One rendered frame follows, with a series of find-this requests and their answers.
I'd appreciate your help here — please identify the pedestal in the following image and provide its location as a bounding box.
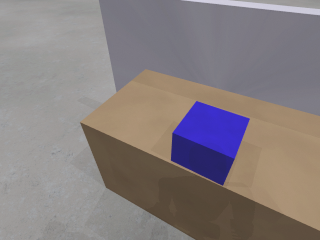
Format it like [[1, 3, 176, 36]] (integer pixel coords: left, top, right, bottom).
[[80, 69, 320, 240]]

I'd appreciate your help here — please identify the carton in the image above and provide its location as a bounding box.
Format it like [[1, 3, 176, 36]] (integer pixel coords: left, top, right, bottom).
[[171, 101, 250, 186]]

